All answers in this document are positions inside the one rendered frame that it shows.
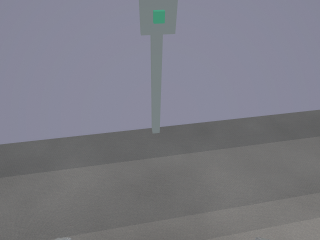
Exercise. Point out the button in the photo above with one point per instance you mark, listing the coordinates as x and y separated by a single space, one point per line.
158 16

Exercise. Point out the panel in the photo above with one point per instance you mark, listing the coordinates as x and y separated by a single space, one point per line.
156 32

